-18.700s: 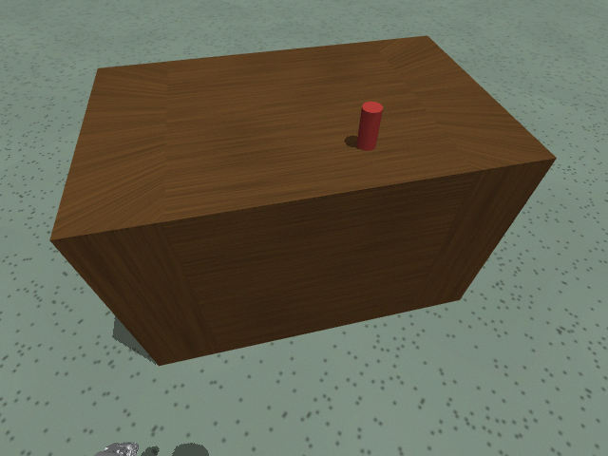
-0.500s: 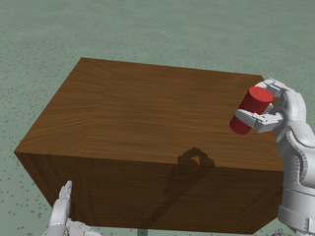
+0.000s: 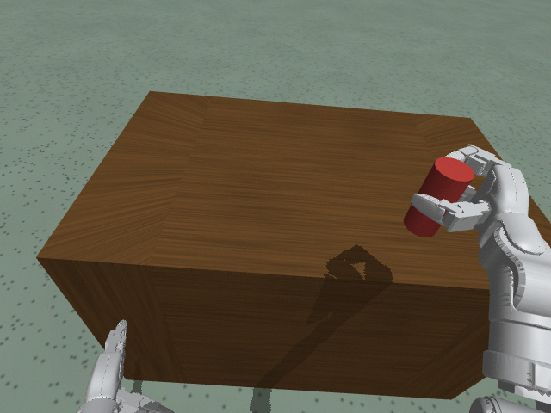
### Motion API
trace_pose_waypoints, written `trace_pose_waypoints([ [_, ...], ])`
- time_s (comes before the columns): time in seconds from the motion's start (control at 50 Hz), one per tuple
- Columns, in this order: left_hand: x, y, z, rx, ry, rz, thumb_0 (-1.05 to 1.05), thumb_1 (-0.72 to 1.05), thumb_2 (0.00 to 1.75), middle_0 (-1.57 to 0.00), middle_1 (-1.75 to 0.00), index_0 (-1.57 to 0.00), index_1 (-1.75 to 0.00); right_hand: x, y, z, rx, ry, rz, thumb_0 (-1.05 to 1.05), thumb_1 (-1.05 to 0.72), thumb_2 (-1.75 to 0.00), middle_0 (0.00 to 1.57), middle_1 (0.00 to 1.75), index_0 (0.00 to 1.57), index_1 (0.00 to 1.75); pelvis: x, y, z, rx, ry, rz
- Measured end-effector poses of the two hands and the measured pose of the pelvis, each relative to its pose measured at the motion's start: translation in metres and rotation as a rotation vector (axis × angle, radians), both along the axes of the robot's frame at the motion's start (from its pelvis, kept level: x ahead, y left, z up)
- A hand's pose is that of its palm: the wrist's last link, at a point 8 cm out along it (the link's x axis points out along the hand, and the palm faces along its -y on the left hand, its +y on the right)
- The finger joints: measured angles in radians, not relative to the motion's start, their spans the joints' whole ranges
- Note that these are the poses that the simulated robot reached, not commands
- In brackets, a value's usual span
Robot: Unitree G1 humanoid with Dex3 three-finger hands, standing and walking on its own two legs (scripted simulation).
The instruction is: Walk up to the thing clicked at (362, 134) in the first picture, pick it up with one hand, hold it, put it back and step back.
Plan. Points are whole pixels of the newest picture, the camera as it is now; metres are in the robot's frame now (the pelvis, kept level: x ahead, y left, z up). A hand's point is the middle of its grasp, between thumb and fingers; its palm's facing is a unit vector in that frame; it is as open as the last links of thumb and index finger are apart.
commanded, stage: crouch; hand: right
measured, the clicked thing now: (435, 199) +0.35 -0.17 +0.19
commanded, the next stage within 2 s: lower in 0.96 s
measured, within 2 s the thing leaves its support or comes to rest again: neither
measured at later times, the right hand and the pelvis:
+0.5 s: hand (421, 185) +0.44 -0.20 +0.14, palm faces +0.17 +0.99 -0.01, open 8.9 cm; pelvis +0.00 -0.01 +0.00, yaw +2 degrees
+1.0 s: hand (413, 185) +0.47 -0.20 +0.11, palm faces +0.16 +0.99 +0.00, open 8.8 cm; pelvis +0.02 -0.01 -0.01, yaw +2 degrees
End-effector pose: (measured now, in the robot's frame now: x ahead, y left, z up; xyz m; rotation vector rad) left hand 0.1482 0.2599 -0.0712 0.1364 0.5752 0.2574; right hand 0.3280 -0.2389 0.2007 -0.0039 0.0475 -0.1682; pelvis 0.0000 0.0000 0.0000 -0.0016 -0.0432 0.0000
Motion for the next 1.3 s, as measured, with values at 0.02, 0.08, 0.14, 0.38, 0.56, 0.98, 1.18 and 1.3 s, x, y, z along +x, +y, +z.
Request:
trace_pose_waypoints([
  [0.02,-0.003,0.000,-0.002,0.002,0.012,0.000,-0.01,-0.52,0.06,-0.04,-0.05,-0.05,-0.05,0.003,-0.001,-0.006,-0.001,0.014,-0.002,-0.03,0.45,-0.95,0.94,1.30,0.97,1.32,-0.001,0.000,0.000,0.000,0.005,0.000],
  [0.08,-0.009,0.000,-0.006,0.009,0.038,-0.005,-0.01,-0.53,0.06,-0.04,-0.05,-0.05,-0.05,0.015,0.000,-0.022,-0.005,0.043,-0.001,-0.03,0.45,-0.95,0.94,1.30,0.97,1.32,-0.005,0.000,-0.001,0.002,0.020,0.002],
  [0.14,-0.013,-0.001,-0.006,0.022,0.041,0.002,-0.01,-0.53,0.06,-0.05,-0.05,-0.05,-0.05,0.028,0.002,-0.031,-0.004,0.042,0.006,-0.03,0.44,-0.95,0.94,1.30,0.97,1.31,-0.006,-0.001,-0.002,0.002,0.034,0.005],
  [0.38,-0.018,-0.005,0.000,0.037,0.030,0.026,-0.01,-0.52,0.06,-0.05,-0.05,-0.05,-0.05,0.071,-0.002,-0.043,0.005,0.002,0.001,-0.04,0.48,-0.98,0.94,1.33,0.98,1.35,-0.002,-0.005,-0.003,0.003,0.080,0.028],
  [0.56,-0.019,-0.014,-0.003,0.027,0.076,0.012,-0.01,-0.52,0.05,-0.05,-0.05,-0.06,-0.05,0.085,-0.010,-0.067,0.003,0.009,0.003,-0.04,0.48,-0.99,0.94,1.33,0.97,1.35,0.002,-0.007,-0.004,0.003,0.118,0.032],
  [0.98,-0.008,-0.007,0.002,0.064,0.108,0.042,-0.01,-0.53,0.06,-0.05,-0.05,-0.05,-0.05,0.116,-0.014,-0.092,0.006,-0.013,0.010,-0.03,0.46,-0.98,0.94,1.31,0.97,1.33,0.015,-0.011,-0.010,0.010,0.187,0.039],
  [1.18,-0.004,-0.007,0.004,0.081,0.115,0.041,-0.01,-0.53,0.06,-0.05,-0.05,-0.05,-0.05,0.126,-0.016,-0.105,0.015,-0.004,0.015,-0.03,0.45,-0.97,0.93,1.30,0.96,1.32,0.019,-0.014,-0.015,0.015,0.216,0.041],
  [1.3,-0.009,-0.009,0.001,0.081,0.120,0.033,-0.01,-0.54,0.07,-0.05,-0.05,-0.05,-0.05,0.125,-0.015,-0.127,0.016,0.022,0.022,-0.03,0.45,-0.98,0.93,1.31,0.96,1.32,0.016,-0.016,-0.020,0.016,0.239,0.046],
])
